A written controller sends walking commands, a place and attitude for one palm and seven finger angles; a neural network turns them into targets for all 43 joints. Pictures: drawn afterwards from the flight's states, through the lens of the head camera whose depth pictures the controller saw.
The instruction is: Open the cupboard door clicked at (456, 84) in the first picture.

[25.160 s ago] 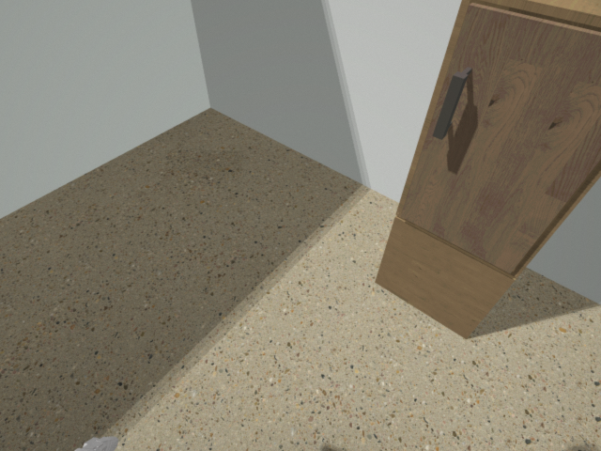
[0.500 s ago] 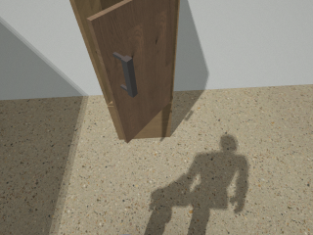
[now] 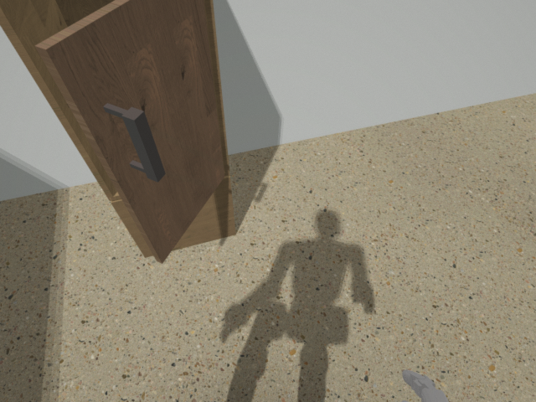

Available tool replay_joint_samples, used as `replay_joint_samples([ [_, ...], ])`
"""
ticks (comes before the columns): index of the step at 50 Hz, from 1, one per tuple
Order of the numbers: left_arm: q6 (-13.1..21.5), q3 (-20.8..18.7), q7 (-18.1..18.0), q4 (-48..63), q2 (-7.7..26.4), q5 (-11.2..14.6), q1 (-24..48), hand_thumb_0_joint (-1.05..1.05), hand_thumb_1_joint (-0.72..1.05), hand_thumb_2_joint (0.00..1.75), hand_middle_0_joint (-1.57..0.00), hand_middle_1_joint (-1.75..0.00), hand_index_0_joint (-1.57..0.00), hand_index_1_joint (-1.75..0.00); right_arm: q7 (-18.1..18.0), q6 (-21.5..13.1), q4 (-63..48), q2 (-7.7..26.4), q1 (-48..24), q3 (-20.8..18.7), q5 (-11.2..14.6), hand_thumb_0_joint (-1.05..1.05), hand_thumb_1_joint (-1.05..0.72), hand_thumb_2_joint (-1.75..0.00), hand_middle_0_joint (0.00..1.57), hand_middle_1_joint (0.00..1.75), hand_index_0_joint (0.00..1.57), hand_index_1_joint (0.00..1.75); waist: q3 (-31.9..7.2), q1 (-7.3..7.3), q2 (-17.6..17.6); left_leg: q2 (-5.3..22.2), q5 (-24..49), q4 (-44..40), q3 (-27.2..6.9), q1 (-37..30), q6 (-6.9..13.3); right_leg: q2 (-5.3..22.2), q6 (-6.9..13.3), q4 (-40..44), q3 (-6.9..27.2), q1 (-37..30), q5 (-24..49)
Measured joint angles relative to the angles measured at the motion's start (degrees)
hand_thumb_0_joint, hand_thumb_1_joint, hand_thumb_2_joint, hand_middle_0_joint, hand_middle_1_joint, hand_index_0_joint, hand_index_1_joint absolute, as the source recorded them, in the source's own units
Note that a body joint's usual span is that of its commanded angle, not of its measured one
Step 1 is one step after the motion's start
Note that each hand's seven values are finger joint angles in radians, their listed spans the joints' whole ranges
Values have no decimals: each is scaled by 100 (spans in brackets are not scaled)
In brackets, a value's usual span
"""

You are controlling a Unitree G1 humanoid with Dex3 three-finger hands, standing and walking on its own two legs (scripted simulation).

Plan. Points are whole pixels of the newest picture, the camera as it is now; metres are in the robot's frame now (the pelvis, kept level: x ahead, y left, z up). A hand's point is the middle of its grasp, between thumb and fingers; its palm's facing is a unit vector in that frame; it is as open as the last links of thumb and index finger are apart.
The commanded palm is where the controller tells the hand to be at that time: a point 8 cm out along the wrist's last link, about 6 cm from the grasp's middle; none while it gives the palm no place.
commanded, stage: walk to a spot facing it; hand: left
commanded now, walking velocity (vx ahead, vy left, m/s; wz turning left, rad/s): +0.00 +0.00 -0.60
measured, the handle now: (135, 144) +0.48 +0.27 +0.08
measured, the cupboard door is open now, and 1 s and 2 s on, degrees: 48 48 48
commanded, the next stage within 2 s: none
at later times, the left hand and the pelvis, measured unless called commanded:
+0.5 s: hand (185, 389) +0.15 +0.15 -0.16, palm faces -0.31 -0.92 -0.24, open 7.4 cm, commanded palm none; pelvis +0.01 -0.02 +0.00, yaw -18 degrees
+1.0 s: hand (243, 350) +0.22 +0.06 -0.15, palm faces -0.56 -0.79 -0.26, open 7.4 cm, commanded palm none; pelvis +0.03 -0.05 +0.00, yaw -36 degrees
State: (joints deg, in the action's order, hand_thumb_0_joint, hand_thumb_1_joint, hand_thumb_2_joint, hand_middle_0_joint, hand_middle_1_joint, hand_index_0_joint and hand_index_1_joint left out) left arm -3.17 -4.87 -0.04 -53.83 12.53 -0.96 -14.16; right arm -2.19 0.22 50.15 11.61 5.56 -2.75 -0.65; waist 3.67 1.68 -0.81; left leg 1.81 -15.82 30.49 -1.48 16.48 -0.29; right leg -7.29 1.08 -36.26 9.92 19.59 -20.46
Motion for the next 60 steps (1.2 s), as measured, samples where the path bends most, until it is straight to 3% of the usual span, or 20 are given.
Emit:
replay_joint_samples([
  [2,-31,-44,55,25,132,-37,142,0,90,90,-20,-30,-20,-30,-12,-15,0,-80,97,65,-79,1,-91,-90,20,30,20,30,104,23,-146,12,-129,126,140,-22,-51,159,-171,-1228,-333,450,-644],
  [5,-42,-86,123,115,231,-39,333,0,90,90,-20,-30,-20,-30,-11,2,23,-117,330,129,-137,1,-91,-90,20,30,20,30,205,36,-145,141,-131,-8,264,-163,-133,419,-326,-2329,-759,872,-746],
  [7,-41,-77,164,194,234,-27,419,0,91,90,-20,-30,-20,-30,-3,27,69,-95,454,125,-156,1,-91,-90,20,30,20,30,260,27,-48,267,-112,-82,364,-256,-164,590,-359,-2144,-982,853,-684],
  [12,22,-11,241,329,226,-14,503,0,91,90,-20,-30,-20,-30,53,96,134,63,727,44,-135,1,-91,-90,20,30,21,30,300,-111,211,601,-428,328,684,-265,-333,735,-225,-370,-1306,166,23],
  [13,71,11,245,384,281,-24,468,0,91,90,-20,-30,-20,-30,74,122,119,85,816,22,-107,1,-91,-90,20,30,21,30,242,-141,138,586,-566,627,782,-140,-344,810,-102,98,-1225,-38,454],
  [14,127,14,206,370,270,-32,496,0,91,90,-20,-30,-20,-30,85,170,152,149,806,-9,-73,1,-91,-90,20,30,21,30,250,-138,173,597,-993,1147,736,61,-341,765,-21,46,-1159,25,408],
  [16,147,60,128,349,190,-36,571,0,91,90,-20,-30,-20,-30,70,286,241,286,685,-73,-34,1,-91,-90,20,30,20,30,382,-185,298,468,-1487,2282,424,487,-299,649,46,-154,-1076,100,269],
  [19,96,79,20,342,132,-53,560,0,90,90,-20,-30,-20,-30,72,333,289,336,547,-110,-14,1,-91,-90,20,30,20,30,435,-220,216,273,-1308,3080,336,922,-301,572,37,79,-860,14,411],
  [24,25,122,8,275,97,-81,484,0,90,90,-20,-30,-20,-30,106,259,163,239,487,-102,5,1,-91,-90,20,30,20,30,307,-239,-27,68,-958,2184,397,852,-286,493,1,469,-494,-91,671],
  [28,-33,116,38,263,65,-37,417,0,90,90,-20,-30,-20,-30,92,96,48,169,585,-25,12,1,-91,-90,20,30,20,30,108,-243,-52,12,-450,439,329,233,-160,303,-109,334,-280,53,624],
  [31,-89,72,108,234,111,-20,496,0,90,90,-20,-30,-20,-30,44,-2,62,52,665,52,-90,1,-91,-90,20,30,20,30,98,-242,-113,101,-123,442,447,242,52,310,-190,-996,-487,544,-474],
  [33,-89,16,161,212,146,-47,556,0,90,90,-20,-30,-20,-30,38,-24,81,-40,771,112,-132,1,-91,-90,20,30,20,30,98,-216,-148,177,-133,282,559,105,70,406,-270,-1997,-709,832,-593],
  [35,-83,-11,197,235,147,-46,590,1,90,90,-20,-30,-20,-30,30,-25,110,-96,854,140,-149,1,-91,-90,20,30,20,30,102,-186,-112,271,-53,37,662,-49,44,552,-346,-2426,-924,942,-516],
  [40,-70,11,231,285,99,-28,620,0,91,90,-20,-30,-20,-30,54,-27,171,-120,951,120,-152,1,-91,-90,20,30,20,30,138,-216,81,533,-21,-168,987,-263,-60,795,-354,-1527,-1262,571,-479],
  [45,14,58,274,289,82,-50,542,0,91,90,-20,-30,-20,-30,139,30,215,2,1140,46,-131,1,-91,-90,20,30,21,30,6,-299,222,782,-472,432,1364,-180,-252,821,-114,224,-1466,-275,-229],
  [46,88,58,252,276,76,-62,530,0,90,90,-20,-30,-20,-30,159,76,263,44,1139,20,-99,1,-91,-90,20,30,21,30,0,-275,235,784,-971,903,1306,-23,-282,800,-8,269,-1410,-247,161],
  [48,194,84,170,234,0,-35,491,0,90,90,-20,-30,-20,-30,190,222,396,154,1050,-21,-73,1,-91,-90,20,30,20,30,67,-256,318,614,-1451,2104,825,433,-280,726,92,98,-1345,-259,161],
  [51,296,101,76,159,-94,-28,246,0,90,90,-20,-30,-20,-30,253,267,477,249,875,-92,-81,1,-91,-90,20,30,20,30,82,-208,308,425,-1000,2960,530,983,-325,650,103,492,-1163,-569,177],
  [56,383,114,106,-105,-115,-45,-186,0,90,90,-20,-30,-20,-30,315,105,261,211,561,-152,-70,1,-91,-90,20,30,20,30,64,-142,93,302,-341,2210,466,1288,-374,622,89,1133,-780,-1016,361],
  [60,370,89,148,-296,-90,-61,-435,0,90,90,-20,-30,-20,-30,325,-48,104,135,351,-126,-47,1,-91,-90,20,30,20,30,56,-18,-51,168,-196,1182,440,1076,-328,602,22,1167,-500,-1266,164],
])
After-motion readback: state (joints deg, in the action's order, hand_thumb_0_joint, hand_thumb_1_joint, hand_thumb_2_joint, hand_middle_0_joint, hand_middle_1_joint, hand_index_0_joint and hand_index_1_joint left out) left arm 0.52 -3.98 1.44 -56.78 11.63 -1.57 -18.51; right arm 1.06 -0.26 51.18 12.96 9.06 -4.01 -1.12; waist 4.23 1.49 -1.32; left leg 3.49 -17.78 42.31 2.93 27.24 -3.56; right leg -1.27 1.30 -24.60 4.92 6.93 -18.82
